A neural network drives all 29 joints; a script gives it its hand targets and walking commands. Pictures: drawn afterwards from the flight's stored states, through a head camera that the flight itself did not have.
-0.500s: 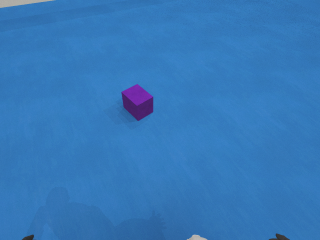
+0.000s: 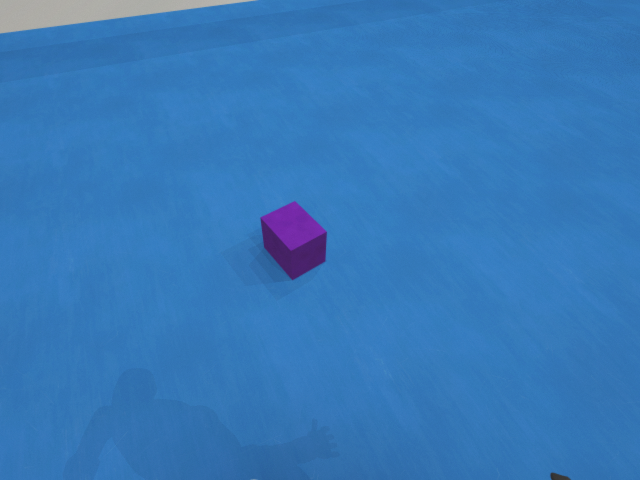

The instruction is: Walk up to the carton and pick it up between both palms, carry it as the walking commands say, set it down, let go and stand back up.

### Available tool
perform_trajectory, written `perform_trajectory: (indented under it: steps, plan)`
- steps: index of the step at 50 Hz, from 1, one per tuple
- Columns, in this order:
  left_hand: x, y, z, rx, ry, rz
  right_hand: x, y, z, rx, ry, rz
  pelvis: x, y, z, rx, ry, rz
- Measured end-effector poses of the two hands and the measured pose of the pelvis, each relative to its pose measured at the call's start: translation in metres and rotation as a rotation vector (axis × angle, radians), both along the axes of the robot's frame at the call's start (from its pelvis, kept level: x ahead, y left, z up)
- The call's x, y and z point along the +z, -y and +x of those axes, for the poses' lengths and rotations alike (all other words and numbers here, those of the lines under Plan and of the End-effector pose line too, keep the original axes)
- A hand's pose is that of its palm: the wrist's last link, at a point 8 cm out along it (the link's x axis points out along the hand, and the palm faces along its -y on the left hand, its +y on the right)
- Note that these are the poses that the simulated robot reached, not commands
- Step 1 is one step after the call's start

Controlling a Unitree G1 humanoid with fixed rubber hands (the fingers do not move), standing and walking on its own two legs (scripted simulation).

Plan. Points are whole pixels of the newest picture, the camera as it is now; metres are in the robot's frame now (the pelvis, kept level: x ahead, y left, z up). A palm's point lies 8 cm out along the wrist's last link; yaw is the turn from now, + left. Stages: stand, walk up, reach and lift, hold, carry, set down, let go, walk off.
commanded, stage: walk up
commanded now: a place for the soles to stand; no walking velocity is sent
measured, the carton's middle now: (293, 240) +1.10 +0.09 -0.67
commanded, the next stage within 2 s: none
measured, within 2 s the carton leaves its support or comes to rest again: neither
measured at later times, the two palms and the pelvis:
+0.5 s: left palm out of the picture +0.16 +0.34 -0.08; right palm (549, 411) +0.26 -0.32 -0.09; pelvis +0.15 +0.00 +0.00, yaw +0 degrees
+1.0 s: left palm (107, 323) +0.39 +0.35 -0.09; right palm (510, 334) +0.38 -0.31 -0.10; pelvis +0.29 +0.01 -0.02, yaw -1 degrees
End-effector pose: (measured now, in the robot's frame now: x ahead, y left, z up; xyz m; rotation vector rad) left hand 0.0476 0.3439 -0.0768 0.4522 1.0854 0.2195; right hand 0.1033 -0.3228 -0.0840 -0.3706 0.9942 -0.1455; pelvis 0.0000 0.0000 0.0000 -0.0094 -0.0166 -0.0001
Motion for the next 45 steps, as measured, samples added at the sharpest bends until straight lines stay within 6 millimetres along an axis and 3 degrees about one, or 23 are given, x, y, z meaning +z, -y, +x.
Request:
perform_trajectory:
  steps: [4, 8, 14, 17, 21, 25, 29, 34, 40, 45]
  plan:
    - [-0.022, -0.012, 0.038, 0.000, 0.008, -0.020, -0.005, -0.010, 0.022, -0.011, 0.016, -0.038, -0.014, -0.013, 0.024, 0.000, 0.009, 0.007]
    - [-0.020, -0.009, 0.077, -0.014, 0.046, -0.037, -0.001, -0.012, 0.039, -0.019, 0.002, -0.046, -0.010, -0.015, 0.043, -0.001, -0.002, 0.008]
    - [-0.014, 0.001, 0.114, -0.028, 0.041, -0.023, -0.006, -0.001, 0.065, -0.034, -0.024, -0.033, -0.008, -0.005, 0.075, -0.003, -0.018, 0.022]
    - [-0.014, 0.009, 0.122, -0.029, 0.029, -0.009, -0.014, 0.008, 0.084, -0.036, -0.035, -0.021, -0.012, 0.005, 0.094, -0.001, -0.022, 0.029]
    - [-0.011, 0.011, 0.116, 0.006, -0.020, -0.006, -0.012, 0.008, 0.116, -0.018, -0.037, -0.014, -0.007, 0.009, 0.120, 0.004, -0.020, 0.029]
    - [-0.005, 0.003, 0.117, 0.037, -0.066, -0.003, -0.004, 0.000, 0.152, 0.005, -0.016, -0.013, -0.002, 0.003, 0.147, 0.005, -0.015, 0.028]
    - [-0.009, -0.014, 0.136, 0.052, -0.080, -0.005, 0.000, -0.016, 0.188, 0.027, 0.013, -0.020, -0.003, -0.011, 0.175, 0.011, -0.006, 0.015]
    - [-0.031, -0.032, 0.187, 0.036, -0.058, -0.025, -0.006, -0.031, 0.213, 0.014, 0.027, -0.050, -0.018, -0.031, 0.205, 0.001, 0.002, 0.010]
    - [-0.026, -0.027, 0.270, -0.018, 0.047, -0.045, 0.000, -0.032, 0.233, -0.022, 0.023, -0.061, -0.013, -0.034, 0.236, -0.002, 0.004, 0.007]
    - [-0.019, -0.017, 0.318, -0.052, 0.077, -0.032, -0.005, -0.022, 0.251, -0.051, 0.015, -0.048, -0.013, -0.026, 0.263, -0.007, 0.004, 0.021]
